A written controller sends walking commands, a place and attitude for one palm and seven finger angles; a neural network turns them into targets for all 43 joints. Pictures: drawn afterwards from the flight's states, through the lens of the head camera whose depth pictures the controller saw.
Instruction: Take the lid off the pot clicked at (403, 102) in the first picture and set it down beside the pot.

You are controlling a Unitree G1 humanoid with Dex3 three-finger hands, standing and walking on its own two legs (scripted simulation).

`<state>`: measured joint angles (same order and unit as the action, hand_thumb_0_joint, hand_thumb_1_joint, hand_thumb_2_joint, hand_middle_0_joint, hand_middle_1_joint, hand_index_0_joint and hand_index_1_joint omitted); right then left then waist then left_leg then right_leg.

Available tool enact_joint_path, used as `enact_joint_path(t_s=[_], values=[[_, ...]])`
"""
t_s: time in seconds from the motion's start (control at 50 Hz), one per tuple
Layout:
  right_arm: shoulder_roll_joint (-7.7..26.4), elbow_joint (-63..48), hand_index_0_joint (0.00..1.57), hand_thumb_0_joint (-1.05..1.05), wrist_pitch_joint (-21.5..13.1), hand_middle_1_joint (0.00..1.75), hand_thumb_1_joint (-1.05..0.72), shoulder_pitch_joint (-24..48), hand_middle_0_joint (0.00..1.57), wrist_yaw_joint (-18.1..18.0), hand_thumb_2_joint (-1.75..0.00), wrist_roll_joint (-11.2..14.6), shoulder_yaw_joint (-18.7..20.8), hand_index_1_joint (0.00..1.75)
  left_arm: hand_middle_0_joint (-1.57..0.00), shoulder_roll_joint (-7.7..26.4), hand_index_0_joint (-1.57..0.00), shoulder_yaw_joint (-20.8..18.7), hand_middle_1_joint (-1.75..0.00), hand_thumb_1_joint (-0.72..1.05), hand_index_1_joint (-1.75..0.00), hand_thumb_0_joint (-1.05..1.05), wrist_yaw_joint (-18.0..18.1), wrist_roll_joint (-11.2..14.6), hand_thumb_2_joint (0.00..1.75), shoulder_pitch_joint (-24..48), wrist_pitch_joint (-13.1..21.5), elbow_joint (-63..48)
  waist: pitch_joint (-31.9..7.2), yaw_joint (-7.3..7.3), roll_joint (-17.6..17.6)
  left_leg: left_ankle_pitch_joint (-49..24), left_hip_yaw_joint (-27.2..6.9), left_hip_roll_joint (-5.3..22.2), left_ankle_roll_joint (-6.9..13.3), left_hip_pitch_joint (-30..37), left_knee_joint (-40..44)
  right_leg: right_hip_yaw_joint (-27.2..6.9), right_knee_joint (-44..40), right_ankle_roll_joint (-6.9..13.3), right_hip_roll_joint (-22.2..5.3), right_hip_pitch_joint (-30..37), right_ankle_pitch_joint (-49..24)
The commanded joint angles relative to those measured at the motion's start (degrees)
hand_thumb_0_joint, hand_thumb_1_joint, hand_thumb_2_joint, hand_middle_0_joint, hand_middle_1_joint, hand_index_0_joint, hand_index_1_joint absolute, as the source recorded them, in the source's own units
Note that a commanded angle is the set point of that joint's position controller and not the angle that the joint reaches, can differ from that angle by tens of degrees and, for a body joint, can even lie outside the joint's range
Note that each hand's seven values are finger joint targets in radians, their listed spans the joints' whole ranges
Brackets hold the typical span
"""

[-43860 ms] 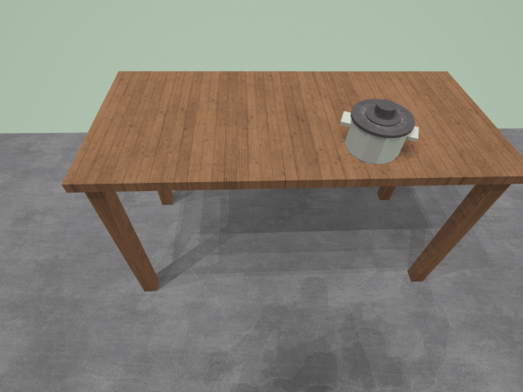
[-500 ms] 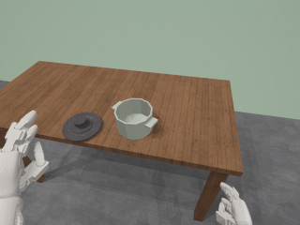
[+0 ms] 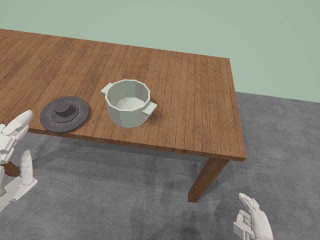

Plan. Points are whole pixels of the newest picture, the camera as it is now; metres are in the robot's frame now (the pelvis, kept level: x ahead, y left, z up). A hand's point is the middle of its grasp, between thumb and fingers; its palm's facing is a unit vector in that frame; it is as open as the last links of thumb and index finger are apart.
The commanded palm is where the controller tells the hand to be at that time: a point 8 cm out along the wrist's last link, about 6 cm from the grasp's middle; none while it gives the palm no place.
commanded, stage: step back with the hand held close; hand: left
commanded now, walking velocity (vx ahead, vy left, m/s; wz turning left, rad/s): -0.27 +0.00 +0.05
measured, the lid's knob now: (62, 108) +0.51 +0.36 -0.06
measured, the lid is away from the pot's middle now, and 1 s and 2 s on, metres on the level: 0.23 0.23 0.23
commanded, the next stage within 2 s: stop stepping back and stand still in 1.06 s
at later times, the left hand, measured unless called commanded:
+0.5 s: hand out of the picture +0.13 +0.24 +0.16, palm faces +0.35 -0.80 -0.49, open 7.4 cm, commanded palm +0.06 +0.28 +0.18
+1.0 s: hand out of the picture +0.06 +0.24 +0.16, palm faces +0.37 -0.84 -0.39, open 7.4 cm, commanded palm -0.02 +0.28 +0.18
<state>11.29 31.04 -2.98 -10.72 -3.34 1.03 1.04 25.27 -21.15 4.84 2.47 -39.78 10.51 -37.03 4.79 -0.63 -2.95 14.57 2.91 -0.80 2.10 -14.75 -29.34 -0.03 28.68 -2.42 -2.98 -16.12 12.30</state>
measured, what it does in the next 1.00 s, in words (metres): walks backwards: right foot, then left foot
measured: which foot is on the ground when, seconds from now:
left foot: down 0.00-0.78, up 0.80-0.88, down 0.90-1.00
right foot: down 0.00-0.38, up 0.40-0.48, down 0.50-0.92, up 0.94-1.00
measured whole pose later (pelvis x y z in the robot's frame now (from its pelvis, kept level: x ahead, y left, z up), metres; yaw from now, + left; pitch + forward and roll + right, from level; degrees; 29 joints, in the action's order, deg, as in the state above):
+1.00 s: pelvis -0.14 +0.00 -0.01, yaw +2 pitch +1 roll -2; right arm 10.6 33.9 -6.4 -11.2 -3.4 -0.2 1.2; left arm 23.9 -22.7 8.6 3.2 -32.3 14.7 -34.5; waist 2.0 -1.5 -2.9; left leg 11.4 -2.2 0.6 0.7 -25.4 -36.5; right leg 0.2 46.7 -0.6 0.9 -26.2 24.9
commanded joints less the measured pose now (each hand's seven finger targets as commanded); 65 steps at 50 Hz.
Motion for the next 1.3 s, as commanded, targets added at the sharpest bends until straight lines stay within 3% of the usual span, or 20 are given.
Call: enact_joint_path(t_s=[0.0, 0.12, 0.2, 0.28, 0.38, 0.46, 0.56, 0.68, 0.78, 0.84, 0.9, 0.92, 0.96, 1.04, 1.12, 1.14, 1.16, 1.18, 1.2, 1.28], values=[[6.92, -8.71, 0.2, 0.0, -4.44, 0.3, -0.9, 4.95, 0.2, -0.58, -0.9, -0.06, 2.12, 0.3, -0.2, 5.84, -0.2, -8.36, -0.3, 0.9, -0.3, 0.0, 2.5, 0.8, 0.9, 0.1, 4.6, -12.42, -10.61, 1.79, 16.06, -21.09, -8.76, 12.91, 2.41, -1.9, 7.77, 2.42, 6.99, 1.21, -0.98, 5.49, 1.22], [7.53, -7.71, 0.2, 0.0, -5.47, 0.3, -0.9, 2.75, 0.2, -1.09, -0.9, 0.44, 2.12, 0.3, -0.2, 4.48, -0.2, -6.46, -0.3, 0.9, -0.3, 0.0, 2.87, 0.48, 0.9, 6.15, 3.58, -4.82, -5.19, 0.65, 0.41, 8.9, -6.64, 8.05, 0.74, -10.94, 2.6, -2.49, -1.09, 2.88, -4.62, 4.44, -4.35], [6.8, -6.9, 0.2, 0.0, -5.11, 0.3, -0.9, 1.46, 0.2, -0.74, -0.9, -0.03, 2.45, 0.3, -0.2, 4.68, -0.2, -4.69, -0.3, 0.9, -0.3, 0.0, 3.2, 0.09, 0.9, 8.29, 3.73, -5.33, -5.58, -0.63, -9.68, 12.25, -4.09, 1.72, -0.87, -0.99, -14.89, -11.99, -14.41, 8.07, -13.33, -11.3, 11.68], [7.21, -8.39, 0.2, 0.0, -5.34, 0.3, -0.9, 4.15, 0.2, -1.05, -0.9, -0.55, 1.43, 0.3, -0.2, 6.22, -0.2, -6.54, -0.3, 0.9, -0.3, 0.0, 4.15, -0.01, 0.9, 7.12, 4.84, -11.47, -7.91, -0.45, 0.21, 10.29, -9.29, 4.63, 0.92, -4.21, -1.09, -5.59, -6.19, 5.73, -8.74, -5.01, 5.8], [7.21, -10.69, 0.2, 0.0, -7.1, 0.3, -0.9, 5.37, 0.2, -1.34, -0.9, 0.29, 1.52, 0.3, -0.2, 6.38, -0.2, -9.03, -0.3, 0.9, -0.3, 0.0, 4.6, -1.36, 0.9, 4.79, 6.41, -13.56, -7.51, 0.74, 20.91, 25.47, -17.98, 15.83, 4.65, -27.92, 18.37, 1.88, 18.57, 1.13, 1.52, 13.84, 7.84], [7.45, -8.38, 0.2, 0.0, -8.12, 0.3, -0.9, 3.25, 0.2, -0.81, -0.9, 0.4, 2.32, 0.3, -0.2, 5.5, -0.2, -7.75, -0.3, 0.9, -0.3, 0.0, 3.79, 0.01, 0.9, 2.88, 6.77, -11.57, -8.31, 0.8, 7.85, 1.58, -13.15, 11.59, 2.02, -12.11, 5.21, 1.49, 3.91, 1.75, 0.04, 4.47, -1.05], [8.45, -5.81, 0.2, 0.0, -8.25, 0.3, -0.9, 2.39, 0.2, -0.47, -0.9, -0.19, 2.76, 0.3, -0.2, 4.76, -0.2, -5.66, -0.3, 0.9, -0.3, 0.0, 2.73, 0.48, 0.9, 5.57, 7.84, -9.91, -15.56, 0.2, 4.85, -17.59, -9.87, 10.02, 0.3, -0.35, -0.29, -0.8, 1.93, 2.54, -2.09, 2.7, -15.25], [7.1, -8.1, 0.2, 0.0, -6.73, 0.3, -0.9, 4.91, 0.2, -0.21, -0.9, -0.14, 2.43, 0.3, -0.2, 7.47, -0.2, -8.83, -0.3, 0.9, -0.3, 0.0, 2.89, 1.43, 0.9, 1.63, 8.04, -13.22, -13.36, 0.28, 6.48, 5.89, -9.84, 8.83, 0.46, -9.64, 2.17, -2.44, 0.17, 3.55, -2.74, 2.69, -1.44], [5.65, -5.2, 0.2, 0.0, -5.39, 0.3, -0.9, 3.37, 0.2, -0.13, -0.9, -0.63, 2.81, 0.3, -0.2, 7.59, -0.2, -7.39, -0.3, 0.9, -0.3, 0.0, 4.63, 1.3, 0.9, 4.87, 7.2, -11.01, -9.55, -0.96, -5.23, 10.57, -5.52, 1.28, -2.65, -1.77, -21.92, -14.29, -15.35, 10.83, -17.06, -14.4, 10.78], [5.39, -5.38, 0.2, 0.0, -4.96, 0.3, -0.9, 4.33, 0.2, -0.08, -0.9, -0.69, 1.53, 0.3, -0.2, 6.02, -0.2, -5.99, -0.3, 0.9, -0.3, 0.0, 4.62, 1.03, 0.9, 6.7, 6.68, -8.31, -6.51, -2.04, -3.67, 7.82, -8.69, 3.96, -1.21, -3.56, -8.64, -6.94, -7.95, 7.72, -11.78, -11.5, 2.05], [7.94, -7.26, 0.2, 0.0, -6.33, 0.3, -0.9, 5.49, 0.2, -0.99, -0.9, -0.93, 1.97, 0.3, -0.2, 5.68, -0.2, -6.55, -0.3, 0.9, -0.3, 0.0, 4.84, 0.5, 0.9, 7.69, 7.84, -9.76, -3.31, -1.08, 19.61, 2.16, -25.56, 17.94, 5.02, -16.64, 14.62, 0.61, 17.17, 1.98, 3.35, -3.41, 9.6], [6.96, -6.84, 0.2, 0.0, -6.62, 0.3, -0.9, 5.36, 0.2, -0.87, -0.9, -1.36, 2.61, 0.3, -0.2, 6.86, -0.2, -6.92, -0.3, 0.9, -0.3, 0.0, 4.84, 0.22, 0.9, 7.93, 7.99, -9.54, -5.15, -0.87, 17.74, -10.32, -25.5, 19.24, 5.89, -12.13, 13.86, -1.03, 22.87, 1.97, 4.07, -6.16, 16.04], [7.49, -7.17, 0.2, 0.0, -8.13, 0.3, -0.9, 4.21, 0.2, 0.04, -0.9, -1.53, 3.08, 0.3, -0.2, 6.42, -0.2, -7.06, -0.3, 0.9, -0.3, 0.0, 3.92, 1.03, 0.9, 7.58, 8.47, -12.98, -9.14, -0.56, 18.99, 6.41, -23.58, 19.52, 6.3, -16.26, 16.33, -2.86, 29.49, 2.18, 4.31, -2.57, 18.67], [6.93, -5.43, 0.2, 0.0, -9.93, 0.3, -0.9, 2.17, 0.2, 1.41, -0.9, -1.43, 3.01, 0.3, -0.2, 5.79, -0.2, -5.84, -0.3, 0.9, -0.3, 0.0, 3.56, 1.72, 0.9, 3.74, 7.73, -18.19, -15.69, 0.77, 15.48, -17.98, -17.45, 15.39, 4.57, 2.01, 7.35, -0.21, 9.47, 1.51, 4.0, -3.56, 13.45], [7.62, -3.95, 0.2, 0.0, -10.45, 0.3, -0.9, 2.28, 0.2, 1.26, -0.9, -1.65, 2.43, 0.3, -0.2, 8.34, -0.2, -8.05, -0.3, 0.9, -0.3, 0.0, 3.01, 0.96, 0.9, 1.21, 7.25, -15.0, -16.24, 0.95, 15.78, -11.63, -15.43, 12.99, 1.96, 1.13, 5.16, 1.99, -7.03, 1.4, 4.7, 4.61, -0.12], [17.08, 8.01, 0.2, 0.0, -5.74, 0.3, -0.9, 2.61, 0.2, 2.75, -0.9, -1.07, 5.42, 0.3, -0.2, -5.52, -0.2, 13.5, -0.3, 0.9, -0.3, 0.0, -4.3, -5.69, 0.9, 10.94, -5.65, 38.79, -13.34, -1.61, 7.07, -21.26, -18.85, 10.04, 0.95, -9.06, -17.55, -5.91, -4.88, 3.18, -7.47, 2.22, -17.9], [4.0, -7.59, 0.2, 0.0, -7.81, 0.3, -0.9, 4.98, 0.2, 2.57, -0.9, 2.17, 3.7, 0.3, -0.2, 10.04, -0.2, -6.01, -0.3, 0.9, -0.3, 0.0, -0.21, 2.07, 0.9, 20.49, 4.43, -28.12, -19.64, 0.63, -3.68, 9.97, -6.44, 4.27, -2.54, 5.48, -13.48, -3.51, -13.7, 4.9, -7.6, -0.58, -9.84], [6.52, -5.62, 0.2, 0.0, -8.53, 0.3, -0.9, 2.37, 0.2, 0.14, -0.9, 0.27, 2.98, 0.3, -0.2, 16.07, -0.2, -13.99, -0.3, 0.9, -0.3, 0.0, 2.6, 1.43, 0.9, 7.64, 6.62, -13.99, -14.26, -2.34, -7.68, 12.4, -3.04, 1.31, -3.41, -2.21, -19.99, -13.77, -15.31, 9.94, -15.86, -5.96, 1.4], [6.58, -5.86, 0.2, 0.0, -7.98, 0.3, -0.9, 2.06, 0.2, 0.34, -0.9, 0.96, 3.86, 0.3, -0.2, 10.82, -0.2, -9.52, -0.3, 0.9, -0.3, 0.0, 2.42, 2.13, 0.9, 2.64, 6.74, -11.74, -13.55, 0.03, -14.52, 12.4, -7.29, -0.08, -3.04, -3.77, -30.36, -16.91, -15.62, 13.4, -18.94, -7.95, 8.29], [3.87, -7.6, 0.2, 0.0, -4.41, 0.3, -0.9, 6.41, 0.2, 0.0, -0.9, 0.67, 0.14, 0.3, -0.2, 6.88, -0.2, -7.64, -0.3, 0.9, -0.3, 0.0, 3.55, 1.86, 0.9, 1.15, 4.28, -12.34, -8.76, -2.25, -1.02, 6.4, -4.2, 2.46, -1.65, -3.18, -9.76, -6.13, -7.13, 7.56, -10.56, -6.21, 3.66]])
